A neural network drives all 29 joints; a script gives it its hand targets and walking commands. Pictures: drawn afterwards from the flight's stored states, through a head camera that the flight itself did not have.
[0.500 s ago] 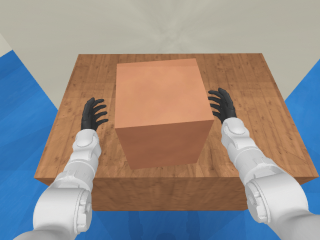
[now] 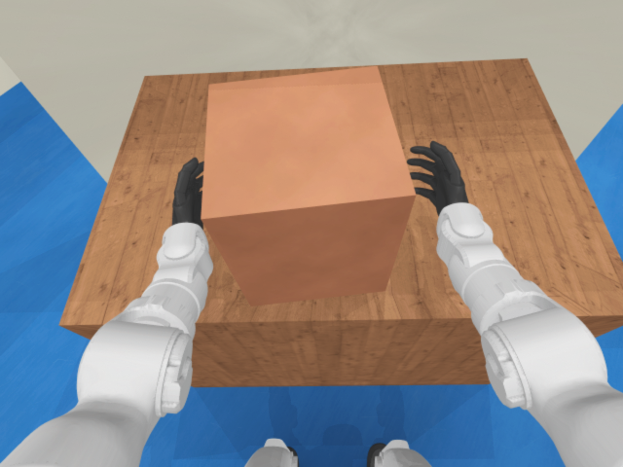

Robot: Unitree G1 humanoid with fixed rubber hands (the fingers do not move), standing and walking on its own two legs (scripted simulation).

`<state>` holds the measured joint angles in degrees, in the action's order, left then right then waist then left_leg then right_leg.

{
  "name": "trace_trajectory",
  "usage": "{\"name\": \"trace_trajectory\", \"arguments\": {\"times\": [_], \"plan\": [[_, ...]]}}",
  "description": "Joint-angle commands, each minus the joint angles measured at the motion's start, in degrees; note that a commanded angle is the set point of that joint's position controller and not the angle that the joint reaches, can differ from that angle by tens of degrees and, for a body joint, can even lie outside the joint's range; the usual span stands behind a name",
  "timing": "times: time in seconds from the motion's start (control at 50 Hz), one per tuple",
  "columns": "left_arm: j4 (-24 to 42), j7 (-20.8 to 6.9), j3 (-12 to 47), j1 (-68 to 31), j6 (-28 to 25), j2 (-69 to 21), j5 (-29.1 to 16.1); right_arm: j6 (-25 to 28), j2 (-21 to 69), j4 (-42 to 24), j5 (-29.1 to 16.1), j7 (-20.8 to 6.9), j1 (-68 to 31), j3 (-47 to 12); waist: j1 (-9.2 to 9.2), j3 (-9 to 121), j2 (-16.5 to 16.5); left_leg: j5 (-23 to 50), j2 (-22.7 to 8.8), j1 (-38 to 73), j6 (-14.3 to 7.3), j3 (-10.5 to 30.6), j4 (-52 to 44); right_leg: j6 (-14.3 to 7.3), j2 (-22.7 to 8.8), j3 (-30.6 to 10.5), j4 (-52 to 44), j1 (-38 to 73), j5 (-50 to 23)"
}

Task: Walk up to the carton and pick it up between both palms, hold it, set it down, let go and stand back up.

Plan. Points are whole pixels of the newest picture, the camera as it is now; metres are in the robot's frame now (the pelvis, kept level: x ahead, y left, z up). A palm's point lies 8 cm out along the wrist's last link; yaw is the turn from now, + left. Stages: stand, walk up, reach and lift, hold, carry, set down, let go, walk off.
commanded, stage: reach and lift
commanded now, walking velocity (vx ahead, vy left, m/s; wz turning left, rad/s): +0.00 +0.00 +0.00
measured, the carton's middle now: (307, 199) +0.45 +0.05 +0.03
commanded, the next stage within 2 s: none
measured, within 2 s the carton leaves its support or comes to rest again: neither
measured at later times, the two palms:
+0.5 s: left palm (200, 233) +0.40 +0.19 +0.03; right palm (425, 223) +0.41 -0.11 +0.03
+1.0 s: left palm (201, 235) +0.39 +0.19 +0.03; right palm (426, 222) +0.41 -0.11 +0.03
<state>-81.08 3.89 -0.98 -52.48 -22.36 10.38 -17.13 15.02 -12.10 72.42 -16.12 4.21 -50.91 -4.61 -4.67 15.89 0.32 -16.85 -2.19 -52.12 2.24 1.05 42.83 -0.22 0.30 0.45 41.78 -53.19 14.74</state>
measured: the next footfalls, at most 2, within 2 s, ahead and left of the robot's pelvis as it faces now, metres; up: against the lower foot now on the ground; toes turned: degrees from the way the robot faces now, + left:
none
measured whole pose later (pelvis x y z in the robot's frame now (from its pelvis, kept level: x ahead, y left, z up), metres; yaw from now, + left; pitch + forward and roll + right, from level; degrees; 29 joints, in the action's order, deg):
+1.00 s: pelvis +0.02 +0.01 +0.04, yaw +0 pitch +18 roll -1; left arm -75.3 6.2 -23.0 -41.2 -30.1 1.7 8.1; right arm 23.6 2.9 65.2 22.0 5.8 -38.6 27.1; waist -3.1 8.0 0.4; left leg -12.7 -2.9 -33.1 1.7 0.5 28.3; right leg 0.1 0.6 1.3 24.1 -32.3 9.4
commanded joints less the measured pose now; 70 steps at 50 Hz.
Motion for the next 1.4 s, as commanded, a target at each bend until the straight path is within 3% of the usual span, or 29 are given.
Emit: {"name": "trace_trajectory", "arguments": {"times": [0.0, 0.02, 0.06, 0.1, 0.14, 0.22, 0.3, 0.32, 0.34, 0.4, 0.42, 0.44, 0.5, 0.54, 0.56, 0.62, 0.64, 0.72, 0.82, 0.84, 0.88, 0.92, 0.94, 0.96, 1.04, 1.06, 1.14, 1.3, 1.38], "plan": [[11.0, -0.5, -3.6, -26.3, -4.2, 9.4, 2.5, 4.0, -2.6, -12.6, 1.9, 0.9, -30.2, 1.2, -0.53, 42.7, -5.7, 20.5, 3.8, 12.5, 0.5, -5.4, -1.6, 3.3, 0.7, -0.1, -0.6, 38.1, -23.4], [14.5, -0.4, -3.7, -27.4, -4.6, 8.5, 3.0, 4.6, -1.7, -15.6, 3.1, 1.3, -30.4, 2.4, 0.40, 44.7, -4.8, 21.3, 3.7, 13.6, 1.0, -5.3, -1.8, 3.3, 0.9, 0.2, -0.8, 38.7, -23.9], [16.3, -0.2, -5.6, -27.7, -4.9, 6.0, 5.7, 4.8, 1.0, -14.8, 5.8, 1.9, -29.5, 4.9, 0.87, 45.8, -3.4, 24.1, 3.5, 14.8, 1.7, -5.3, -1.5, 3.2, 1.2, 0.4, -0.9, 39.1, -26.7], [16.4, 0.1, -7.4, -26.5, -4.6, 5.2, 8.8, 5.2, 1.5, -15.1, 8.2, 2.2, -28.4, 7.4, 0.50, 44.4, -1.1, 24.8, 3.6, 16.4, 2.3, -5.5, -1.6, 2.8, 1.5, 0.5, -1.4, 38.9, -27.8], [15.9, -0.1, -9.4, -26.3, -4.5, 2.0, 10.8, 5.2, 5.4, -14.9, 11.7, 2.6, -28.8, 9.2, 1.66, 42.5, -2.8, 24.3, 3.6, 16.2, 1.9, -5.3, -1.8, 3.2, 1.5, 0.3, -1.8, 40.4, -29.4], [20.0, -0.2, -10.4, -27.0, -4.8, -5.4, 15.9, 7.8, 10.4, -15.8, 19.4, 2.4, -28.1, 15.9, 3.48, 44.0, 1.4, 27.6, 3.3, 22.5, 3.2, -4.9, -3.2, 2.2, 2.1, 2.0, -4.0, 39.1, -29.8], [16.5, -4.5, -9.3, -25.2, -5.5, -23.6, 23.8, 8.9, 30.8, -16.0, 30.8, -2.7, -27.0, 15.6, 1.70, 39.6, 0.7, 28.8, 3.3, 26.1, 3.0, -5.5, -5.6, 1.7, 1.2, 3.4, -6.7, 40.2, -28.1], [15.0, -7.0, -6.1, -27.3, -5.9, -34.1, 26.2, 9.1, 42.5, -16.3, 34.8, -5.5, -26.9, 12.8, 1.83, 35.9, 0.2, 27.7, 3.4, 26.6, 2.9, -5.7, -6.9, 1.8, 0.6, 3.8, -7.7, 42.0, -27.4], [14.0, -7.6, -3.9, -25.6, -6.5, -38.3, 28.0, 9.6, 47.0, -14.6, 36.7, -6.7, -25.0, 11.6, 2.82, 36.3, 1.6, 29.4, 3.0, 29.0, 3.3, -5.3, -7.4, 1.6, 0.8, 4.0, -8.3, 42.0, -28.2], [10.4, -6.9, -2.3, -26.2, -7.4, -39.7, 28.7, 10.2, 47.8, -10.5, 39.3, -7.9, -24.1, 12.3, 3.45, 32.6, 2.9, 27.4, 1.8, 31.4, 3.6, -4.7, -9.0, 0.9, 1.7, 4.3, -10.5, 39.0, -23.1], [10.4, -6.2, -2.0, -25.0, -8.1, -40.7, 28.8, 10.5, 48.1, -10.2, 39.5, -8.2, -23.0, 11.9, 3.49, 32.4, 3.0, 28.4, 1.5, 32.7, 3.9, -4.8, -9.3, 0.5, 2.1, 4.7, -11.6, 38.1, -23.2], [9.4, -5.9, -2.5, -23.7, -8.5, -41.1, 29.2, 11.0, 48.4, -10.9, 39.6, -8.5, -23.1, 11.0, 2.14, 31.4, 2.7, 28.6, 1.3, 32.1, 3.6, -4.8, -9.4, 0.3, 2.3, 4.3, -11.8, 38.4, -22.8], [10.0, -5.1, -1.7, -25.0, -9.2, -41.9, 29.2, 10.6, 47.3, -8.4, 39.8, -9.4, -23.6, 12.3, 2.79, 28.5, 5.1, 29.3, 0.9, 34.7, 4.6, -4.5, -10.5, -0.4, 2.7, 4.6, -13.8, 34.8, -18.7], [9.3, -4.9, -3.9, -25.3, -9.3, -40.5, 29.8, 10.4, 47.0, -8.4, 41.5, -9.4, -23.4, 12.9, 2.25, 27.6, 3.1, 27.7, 0.6, 35.0, 4.1, -4.3, -11.2, -0.5, 2.8, 5.0, -14.6, 34.4, -16.1], [9.5, -4.9, -4.4, -26.2, -9.7, -39.6, 29.7, 10.1, 46.6, -7.2, 42.6, -9.3, -23.5, 14.7, 3.20, 28.2, 2.0, 25.6, 0.9, 34.8, 3.8, -5.0, -11.9, -0.5, 2.6, 5.0, -15.3, 35.3, -16.1], [9.8, -5.0, -4.8, -24.9, -10.0, -39.8, 29.7, 10.9, 48.2, -9.0, 41.9, -9.4, -23.3, 13.0, 1.53, 29.5, 0.9, 28.0, 1.0, 33.8, 3.4, -5.8, -11.8, -0.1, 2.6, 4.5, -14.8, 38.9, -20.7], [9.3, -5.0, -5.1, -23.9, -9.8, -40.0, 30.4, 10.7, 48.3, -8.4, 41.8, -9.3, -22.2, 12.5, 1.38, 27.8, 2.2, 29.4, 1.1, 33.7, 3.6, -5.7, -12.1, 0.2, 2.4, 4.2, -14.7, 39.6, -22.1], [9.2, -5.5, -6.5, -24.1, -9.6, -39.0, 30.8, 10.5, 48.8, -8.3, 43.1, -9.0, -21.7, 13.6, 1.81, 27.3, 0.9, 26.4, 1.3, 32.3, 2.9, -6.0, -13.7, 0.3, 2.0, 4.0, -15.4, 41.9, -22.2], [11.9, -5.4, -5.9, -23.2, -9.5, -39.8, 31.5, 11.2, 50.0, -7.7, 43.5, -8.4, -19.4, 12.9, 1.78, 28.0, 0.6, 30.0, 1.5, 32.8, 3.2, -6.6, -13.9, 0.6, 1.9, 3.6, -15.5, 44.7, -27.5], [11.1, -5.6, -6.0, -22.2, -9.2, -40.2, 31.3, 11.4, 49.5, -7.8, 43.6, -8.4, -19.5, 13.0, 2.01, 28.1, 0.5, 31.3, 1.2, 33.3, 3.1, -6.1, -13.9, 0.6, 2.1, 3.9, -15.6, 44.2, -27.4], [9.9, -6.0, -7.7, -22.2, -9.1, -39.0, 32.1, 11.5, 49.5, -7.6, 44.7, -8.1, -20.1, 14.4, 2.18, 26.9, 0.0, 25.8, 1.7, 29.4, 2.5, -7.0, -15.0, 0.7, 1.5, 3.3, -15.6, 46.4, -26.3], [10.2, -5.9, -8.2, -22.7, -9.4, -39.0, 32.2, 11.6, 50.6, -8.3, 45.0, -8.2, -19.6, 13.5, 1.24, 27.7, -0.6, 24.3, 1.8, 28.4, 1.9, -7.1, -15.7, 0.7, 1.1, 3.0, -15.5, 47.4, -26.7], [9.4, -6.0, -7.7, -22.8, -8.9, -39.4, 32.5, 11.3, 50.3, -6.5, 45.0, -8.1, -18.5, 13.9, 1.92, 26.0, 0.8, 25.3, 1.8, 28.7, 2.2, -6.8, -16.0, 0.8, 1.1, 3.0, -15.5, 47.3, -27.4], [10.9, -5.9, -7.7, -23.2, -9.0, -39.4, 32.5, 11.6, 50.4, -7.4, 44.2, -8.2, -19.8, 13.5, 1.14, 26.5, 1.2, 26.4, 1.8, 29.3, 2.3, -6.9, -15.3, 0.7, 1.3, 2.9, -15.2, 47.6, -27.9], [10.2, -6.0, -7.5, -21.0, -8.4, -40.3, 32.7, 12.0, 50.9, -7.1, 45.2, -7.5, -17.6, 14.0, 2.58, 25.8, 0.1, 25.7, 2.0, 29.1, 2.1, -7.0, -16.1, 0.7, 1.1, 2.9, -16.0, 48.1, -29.4], [10.4, -6.0, -8.0, -21.6, -8.5, -40.0, 32.9, 12.1, 50.9, -7.7, 45.3, -7.5, -18.8, 13.9, 1.75, 25.9, -0.1, 24.6, 2.0, 27.9, 2.0, -6.8, -16.4, 0.7, 1.1, 2.7, -16.0, 48.1, -27.9], [10.1, -6.3, -9.9, -20.8, -7.5, -39.6, 34.4, 11.8, 50.5, -5.7, 46.1, -7.4, -17.4, 15.7, 1.75, 22.7, -0.6, 21.4, 2.0, 27.9, 1.2, -7.5, -17.7, 1.0, 0.7, 2.9, -17.0, 48.8, -25.4], [11.2, -5.9, -9.1, -19.5, -7.2, -40.7, 35.0, 12.9, 49.9, -4.4, 46.3, -7.1, -15.8, 16.4, 2.67, 24.4, 1.2, 25.3, 1.8, 29.2, 1.6, -6.6, -18.0, 0.7, 1.2, 3.6, -17.5, 48.4, -28.3], [10.9, -5.3, -10.1, -19.0, -7.2, -40.3, 35.6, 13.5, 49.8, -6.1, 46.6, -7.2, -16.9, 16.3, 1.53, 24.8, 0.4, 25.3, 1.8, 29.1, 1.4, -6.9, -17.8, 0.6, 1.4, 3.5, -17.4, 47.6, -28.1]]}}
